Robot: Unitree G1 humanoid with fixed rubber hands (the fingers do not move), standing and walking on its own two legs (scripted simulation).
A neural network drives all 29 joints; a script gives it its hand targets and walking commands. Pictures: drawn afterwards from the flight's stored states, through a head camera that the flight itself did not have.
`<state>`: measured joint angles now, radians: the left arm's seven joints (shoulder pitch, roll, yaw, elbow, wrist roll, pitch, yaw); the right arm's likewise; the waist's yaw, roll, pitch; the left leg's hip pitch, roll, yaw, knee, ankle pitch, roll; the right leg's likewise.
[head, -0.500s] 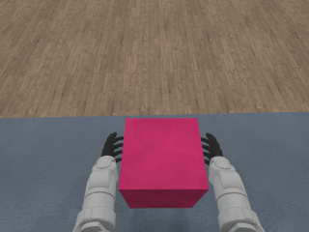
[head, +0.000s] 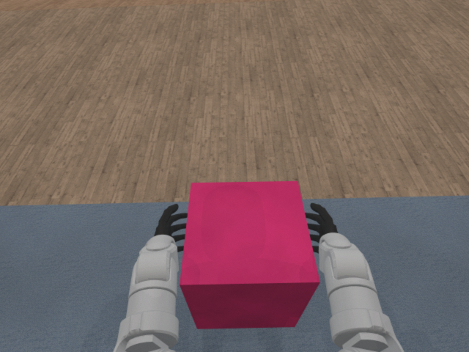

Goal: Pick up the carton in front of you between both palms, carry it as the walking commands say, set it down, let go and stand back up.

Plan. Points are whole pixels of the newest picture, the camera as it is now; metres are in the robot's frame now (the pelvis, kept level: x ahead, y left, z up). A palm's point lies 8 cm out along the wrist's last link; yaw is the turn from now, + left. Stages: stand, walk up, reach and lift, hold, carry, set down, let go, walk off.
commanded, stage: reach and lift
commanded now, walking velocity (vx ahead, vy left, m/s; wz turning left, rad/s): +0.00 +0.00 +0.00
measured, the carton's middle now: (245, 258) +0.31 +0.00 -0.05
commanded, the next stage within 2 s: hold in 0.68 s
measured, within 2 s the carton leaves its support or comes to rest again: neither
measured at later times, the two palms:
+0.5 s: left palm (164, 237) +0.31 +0.15 +0.04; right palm (327, 234) +0.31 -0.15 +0.03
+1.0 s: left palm (160, 234) +0.30 +0.15 +0.06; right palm (329, 231) +0.30 -0.15 +0.05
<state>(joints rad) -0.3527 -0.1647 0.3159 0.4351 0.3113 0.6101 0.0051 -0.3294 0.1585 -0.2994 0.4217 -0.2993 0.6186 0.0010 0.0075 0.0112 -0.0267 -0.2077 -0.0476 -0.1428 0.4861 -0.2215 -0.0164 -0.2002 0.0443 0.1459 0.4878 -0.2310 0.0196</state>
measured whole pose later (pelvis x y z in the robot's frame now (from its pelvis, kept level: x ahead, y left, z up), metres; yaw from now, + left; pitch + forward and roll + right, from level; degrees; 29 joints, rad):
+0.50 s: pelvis +0.02 +0.00 +0.01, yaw +0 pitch -4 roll +0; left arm -0.27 -0.15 0.24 0.33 0.28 0.67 0.01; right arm -0.25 0.15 -0.23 0.32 -0.28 0.68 0.00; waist 0.01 0.01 -0.03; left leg -0.12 -0.04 -0.14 0.39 -0.20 -0.01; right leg -0.11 0.04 0.14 0.38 -0.21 0.01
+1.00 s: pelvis +0.02 +0.00 +0.01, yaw +0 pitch -7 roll +0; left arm -0.28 -0.16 0.23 0.27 0.29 0.76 0.01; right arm -0.26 0.15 -0.21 0.26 -0.28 0.77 0.00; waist 0.01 0.01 -0.02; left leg -0.05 -0.04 -0.14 0.36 -0.19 -0.01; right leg -0.04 0.03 0.13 0.35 -0.20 0.01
